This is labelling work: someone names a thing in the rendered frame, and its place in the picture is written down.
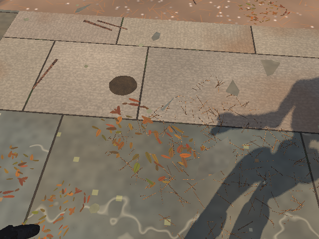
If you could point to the robot left hand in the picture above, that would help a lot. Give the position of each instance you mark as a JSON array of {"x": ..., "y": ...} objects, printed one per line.
[{"x": 19, "y": 232}]

